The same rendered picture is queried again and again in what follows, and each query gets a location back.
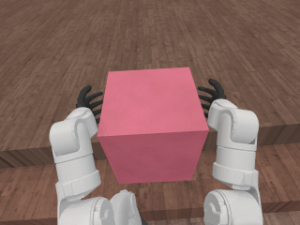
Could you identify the left robot hand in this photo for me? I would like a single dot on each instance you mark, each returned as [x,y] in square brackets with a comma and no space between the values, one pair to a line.
[83,101]

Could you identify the carton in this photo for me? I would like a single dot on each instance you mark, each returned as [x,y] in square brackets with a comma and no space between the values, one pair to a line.
[152,127]

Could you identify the robot left shin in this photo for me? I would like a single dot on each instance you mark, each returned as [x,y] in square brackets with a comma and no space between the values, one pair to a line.
[134,220]

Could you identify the left robot forearm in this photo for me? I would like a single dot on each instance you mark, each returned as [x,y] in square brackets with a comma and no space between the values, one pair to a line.
[72,154]

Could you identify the robot left thigh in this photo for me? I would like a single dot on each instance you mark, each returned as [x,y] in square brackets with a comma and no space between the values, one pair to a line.
[124,207]

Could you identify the right robot upper arm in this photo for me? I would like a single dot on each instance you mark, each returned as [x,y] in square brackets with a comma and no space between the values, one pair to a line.
[231,207]

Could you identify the right robot forearm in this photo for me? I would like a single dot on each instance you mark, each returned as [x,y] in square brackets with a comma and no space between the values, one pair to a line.
[237,134]

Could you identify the right robot hand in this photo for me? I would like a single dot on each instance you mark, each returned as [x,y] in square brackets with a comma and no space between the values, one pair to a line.
[218,94]

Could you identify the left robot upper arm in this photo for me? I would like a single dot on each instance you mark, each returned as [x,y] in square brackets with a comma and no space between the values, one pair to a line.
[93,211]

